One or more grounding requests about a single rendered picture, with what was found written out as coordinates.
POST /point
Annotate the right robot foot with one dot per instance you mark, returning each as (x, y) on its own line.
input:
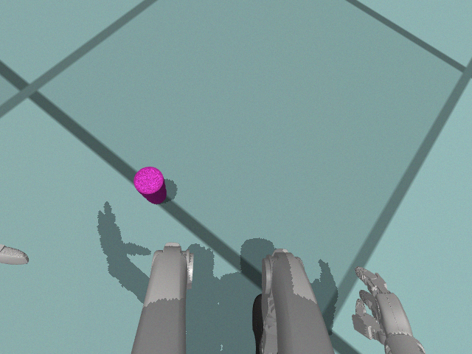
(257, 323)

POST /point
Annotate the cup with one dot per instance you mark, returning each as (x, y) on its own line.
(149, 182)

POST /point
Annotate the right robot hand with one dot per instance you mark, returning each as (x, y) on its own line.
(385, 306)

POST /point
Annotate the left robot hand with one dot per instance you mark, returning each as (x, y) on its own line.
(12, 256)

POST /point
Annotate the right robot arm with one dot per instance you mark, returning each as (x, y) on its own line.
(403, 344)

